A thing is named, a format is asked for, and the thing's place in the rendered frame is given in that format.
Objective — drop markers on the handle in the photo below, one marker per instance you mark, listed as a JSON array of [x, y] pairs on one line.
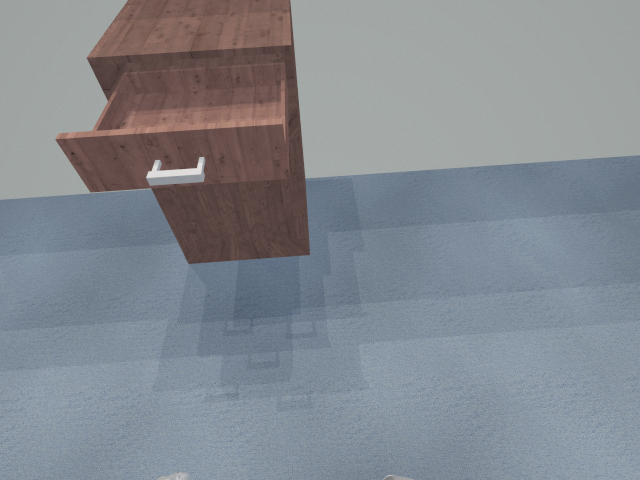
[[179, 176]]

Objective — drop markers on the cabinet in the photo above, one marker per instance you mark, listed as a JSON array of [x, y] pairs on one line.
[[227, 221]]

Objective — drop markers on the drawer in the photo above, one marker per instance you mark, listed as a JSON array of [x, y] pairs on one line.
[[236, 117]]

